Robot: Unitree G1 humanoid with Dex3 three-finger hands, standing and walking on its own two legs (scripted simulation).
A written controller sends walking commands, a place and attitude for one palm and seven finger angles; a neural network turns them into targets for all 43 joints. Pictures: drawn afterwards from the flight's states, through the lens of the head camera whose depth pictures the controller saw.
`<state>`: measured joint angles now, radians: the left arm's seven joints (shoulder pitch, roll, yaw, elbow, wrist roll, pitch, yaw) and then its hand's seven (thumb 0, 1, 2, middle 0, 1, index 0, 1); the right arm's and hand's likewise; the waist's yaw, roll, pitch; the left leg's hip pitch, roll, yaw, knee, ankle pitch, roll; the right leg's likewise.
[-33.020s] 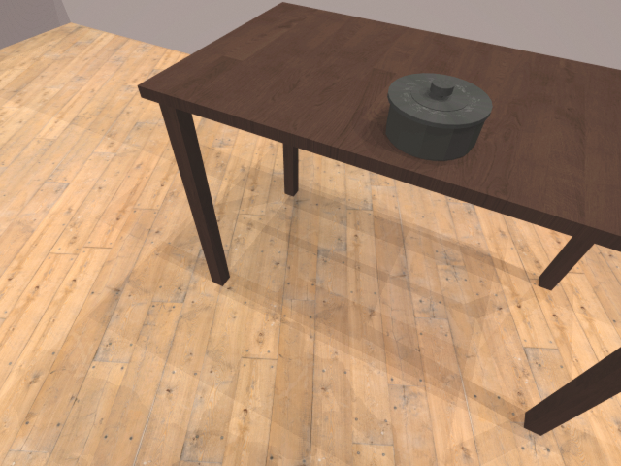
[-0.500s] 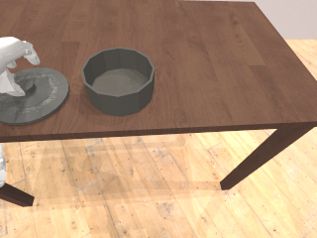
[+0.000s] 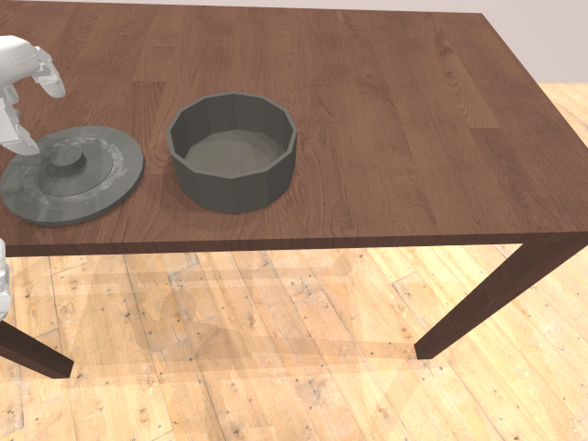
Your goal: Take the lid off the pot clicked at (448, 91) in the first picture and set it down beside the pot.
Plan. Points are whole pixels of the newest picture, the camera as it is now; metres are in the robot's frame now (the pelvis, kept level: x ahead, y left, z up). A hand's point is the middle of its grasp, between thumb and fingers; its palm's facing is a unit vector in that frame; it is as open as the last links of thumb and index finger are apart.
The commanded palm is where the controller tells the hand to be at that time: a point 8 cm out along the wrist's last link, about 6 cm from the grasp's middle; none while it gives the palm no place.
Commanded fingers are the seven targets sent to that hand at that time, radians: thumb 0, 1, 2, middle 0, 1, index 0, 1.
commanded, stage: raise the empty hand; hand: left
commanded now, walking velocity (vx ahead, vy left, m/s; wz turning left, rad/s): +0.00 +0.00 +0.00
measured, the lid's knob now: (68, 159) +0.49 +0.31 +0.09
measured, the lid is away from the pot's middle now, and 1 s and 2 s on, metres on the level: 0.24 0.24 0.24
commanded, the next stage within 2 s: draw the hand back to the body in 0.60 s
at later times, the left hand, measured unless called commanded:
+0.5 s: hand out of the picture +0.48 +0.33 +0.24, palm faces -0.23 -0.10 -0.97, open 11.1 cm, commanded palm +0.48 +0.32 +0.31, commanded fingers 0.00 -0.12 0.87 -0.46 -0.65 -0.46 -0.65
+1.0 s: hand out of the picture +0.45 +0.31 +0.24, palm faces -0.17 -0.06 -0.98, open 11.1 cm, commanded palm +0.42 +0.31 +0.30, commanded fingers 0.00 -0.12 0.87 -0.46 -0.65 -0.46 -0.65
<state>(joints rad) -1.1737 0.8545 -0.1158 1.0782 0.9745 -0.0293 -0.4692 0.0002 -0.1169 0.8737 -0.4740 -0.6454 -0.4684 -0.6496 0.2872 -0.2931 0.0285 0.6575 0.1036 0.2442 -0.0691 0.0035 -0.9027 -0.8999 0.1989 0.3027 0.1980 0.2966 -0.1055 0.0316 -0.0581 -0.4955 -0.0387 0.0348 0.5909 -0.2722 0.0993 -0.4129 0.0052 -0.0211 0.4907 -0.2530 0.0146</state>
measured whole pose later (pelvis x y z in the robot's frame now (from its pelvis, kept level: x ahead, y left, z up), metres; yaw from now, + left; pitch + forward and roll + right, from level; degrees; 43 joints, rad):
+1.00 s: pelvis +0.01 -0.01 +0.01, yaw +0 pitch +8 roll -2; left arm -1.04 0.87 -0.04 0.79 0.95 0.09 -0.52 0.00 -0.12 0.87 -0.48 -0.65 -0.47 -0.65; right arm 0.26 -0.29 0.04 0.61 0.10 0.23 -0.04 0.01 -0.90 -0.90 0.20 0.30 0.20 0.30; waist -0.09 0.05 -0.06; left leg -0.40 -0.04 0.04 0.50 -0.24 0.09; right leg -0.33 0.00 -0.01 0.43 -0.24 0.02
